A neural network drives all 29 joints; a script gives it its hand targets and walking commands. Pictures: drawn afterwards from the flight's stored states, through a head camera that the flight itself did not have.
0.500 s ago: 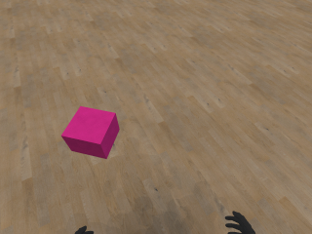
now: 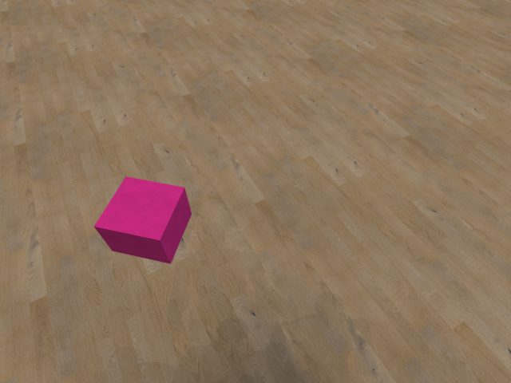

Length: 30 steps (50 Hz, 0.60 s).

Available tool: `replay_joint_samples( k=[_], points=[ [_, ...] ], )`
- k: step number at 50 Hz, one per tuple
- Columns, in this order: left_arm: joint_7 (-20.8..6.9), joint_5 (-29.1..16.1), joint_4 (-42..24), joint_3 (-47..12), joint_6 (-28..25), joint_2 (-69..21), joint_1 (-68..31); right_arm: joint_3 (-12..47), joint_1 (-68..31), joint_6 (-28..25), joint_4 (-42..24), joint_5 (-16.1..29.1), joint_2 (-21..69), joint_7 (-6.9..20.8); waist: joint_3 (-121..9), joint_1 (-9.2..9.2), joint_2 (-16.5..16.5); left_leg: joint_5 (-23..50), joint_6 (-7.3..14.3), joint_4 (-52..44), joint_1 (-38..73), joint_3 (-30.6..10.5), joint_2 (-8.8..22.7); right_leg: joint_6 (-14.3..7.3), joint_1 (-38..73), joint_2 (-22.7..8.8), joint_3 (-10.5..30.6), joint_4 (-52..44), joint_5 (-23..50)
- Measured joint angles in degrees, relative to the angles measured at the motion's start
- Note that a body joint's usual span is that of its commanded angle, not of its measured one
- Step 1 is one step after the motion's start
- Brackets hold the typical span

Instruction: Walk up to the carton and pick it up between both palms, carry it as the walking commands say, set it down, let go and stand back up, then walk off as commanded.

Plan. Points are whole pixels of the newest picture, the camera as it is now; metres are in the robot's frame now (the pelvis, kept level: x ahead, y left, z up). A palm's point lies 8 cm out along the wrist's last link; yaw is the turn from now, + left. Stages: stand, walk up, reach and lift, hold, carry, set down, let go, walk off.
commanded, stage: stand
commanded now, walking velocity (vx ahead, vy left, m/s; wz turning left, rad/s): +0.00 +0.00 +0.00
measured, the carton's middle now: (148, 219) +0.82 +0.44 -0.66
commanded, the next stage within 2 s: walk up in 0.44 s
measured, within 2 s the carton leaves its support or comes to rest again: neither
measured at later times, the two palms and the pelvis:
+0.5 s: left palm out of the picture +0.00 +0.21 -0.14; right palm out of the picture +0.01 -0.21 -0.13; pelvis +0.01 +0.01 +0.01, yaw +0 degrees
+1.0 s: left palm out of the picture +0.01 +0.36 -0.17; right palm out of the picture +0.07 -0.16 -0.13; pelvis +0.01 +0.10 -0.02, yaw +4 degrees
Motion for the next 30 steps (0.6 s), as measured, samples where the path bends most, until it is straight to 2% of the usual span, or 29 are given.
replay_joint_samples(
  k=[30],
  points=[
    [0.8,-0.1,14.4,-1.6,-0.4,-2.8,2.6,0.3,0.3,-0.1,11.5,0.5,3.0,-1.2,1.4,0.76,-0.2,3.1,0.8,-7.6,6.1,0.1,-1.2,0.9,6.0,-1.2,0.1,-7.3,3.0]
  ],
)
